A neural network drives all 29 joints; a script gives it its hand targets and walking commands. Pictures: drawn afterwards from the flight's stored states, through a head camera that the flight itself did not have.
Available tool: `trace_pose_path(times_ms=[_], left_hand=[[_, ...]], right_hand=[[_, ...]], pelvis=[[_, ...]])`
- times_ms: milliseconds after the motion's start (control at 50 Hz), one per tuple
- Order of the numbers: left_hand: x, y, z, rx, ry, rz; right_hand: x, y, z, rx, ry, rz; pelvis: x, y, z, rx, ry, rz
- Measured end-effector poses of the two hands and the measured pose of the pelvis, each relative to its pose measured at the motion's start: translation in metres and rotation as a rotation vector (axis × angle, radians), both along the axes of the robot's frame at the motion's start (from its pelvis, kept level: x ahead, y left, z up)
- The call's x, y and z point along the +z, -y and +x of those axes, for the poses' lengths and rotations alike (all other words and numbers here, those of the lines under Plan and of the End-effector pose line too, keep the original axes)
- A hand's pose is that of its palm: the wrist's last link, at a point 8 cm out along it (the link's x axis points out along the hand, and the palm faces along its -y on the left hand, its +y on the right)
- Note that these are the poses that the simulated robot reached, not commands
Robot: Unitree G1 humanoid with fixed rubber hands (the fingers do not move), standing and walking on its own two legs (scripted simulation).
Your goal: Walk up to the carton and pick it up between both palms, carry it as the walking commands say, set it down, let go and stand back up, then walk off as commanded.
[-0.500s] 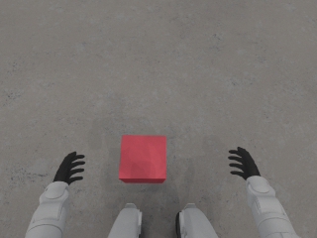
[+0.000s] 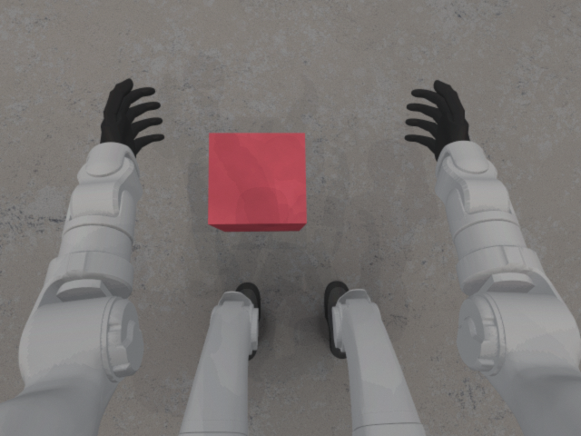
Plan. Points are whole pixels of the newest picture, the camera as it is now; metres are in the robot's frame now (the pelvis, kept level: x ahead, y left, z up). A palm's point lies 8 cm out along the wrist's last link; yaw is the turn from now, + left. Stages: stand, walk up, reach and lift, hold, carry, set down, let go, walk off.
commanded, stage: reach and lift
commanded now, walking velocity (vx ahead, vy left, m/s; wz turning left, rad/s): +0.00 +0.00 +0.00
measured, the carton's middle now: (260, 188) +0.49 +0.06 -0.53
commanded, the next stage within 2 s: none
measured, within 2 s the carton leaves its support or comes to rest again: neither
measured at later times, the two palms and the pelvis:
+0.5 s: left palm (154, 148) +0.49 +0.21 -0.19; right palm (410, 151) +0.48 -0.19 -0.19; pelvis +0.04 -0.01 -0.05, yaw -1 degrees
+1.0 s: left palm (177, 172) +0.49 +0.22 -0.34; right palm (378, 170) +0.49 -0.19 -0.35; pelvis -0.02 -0.02 -0.21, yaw +0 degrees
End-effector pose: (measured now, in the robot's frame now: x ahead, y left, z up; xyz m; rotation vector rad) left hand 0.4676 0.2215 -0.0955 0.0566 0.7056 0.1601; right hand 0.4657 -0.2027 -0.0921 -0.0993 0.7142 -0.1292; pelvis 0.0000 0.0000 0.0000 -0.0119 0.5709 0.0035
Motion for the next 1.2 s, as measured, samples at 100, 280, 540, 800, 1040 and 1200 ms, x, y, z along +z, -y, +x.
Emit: trace_pose_path(times_ms=[100, 280, 540, 800, 1040, 1200], left_hand=[[-0.015, 0.009, 0.026, 0.0, 0.047, -0.026], [-0.042, 0.02, 0.033, -0.027, 0.054, -0.014], [-0.103, 0.013, 0.028, -0.008, 0.047, -0.001], [-0.202, 0.01, 0.002, 0.03, 0.029, -0.001], [-0.262, 0.008, 0.026, 0.025, 0.016, -0.014], [-0.315, 0.01, 0.031, 0.024, 0.017, -0.007]], right_hand=[[-0.011, -0.007, 0.026, -0.013, 0.034, 0.013], [-0.033, -0.018, 0.039, -0.004, 0.069, 0.035], [-0.114, -0.013, 0.022, -0.009, 0.036, 0.041], [-0.203, -0.018, 0.018, 0.015, 0.056, 0.027], [-0.271, -0.016, 0.029, -0.016, -0.007, 0.008], [-0.324, -0.02, 0.032, -0.008, -0.004, 0.026]], pelvis=[[-0.01, 0.001, 0.005, 0.007, -0.075, -0.008], [-0.021, 0.005, 0.035, 0.002, -0.218, -0.015], [-0.06, 0.01, 0.035, -0.009, -0.344, -0.004], [-0.157, 0.015, -0.005, -0.017, -0.298, 0.019], [-0.216, 0.014, -0.023, -0.002, -0.217, 0.005], [-0.24, 0.009, -0.009, -0.004, -0.204, -0.004]])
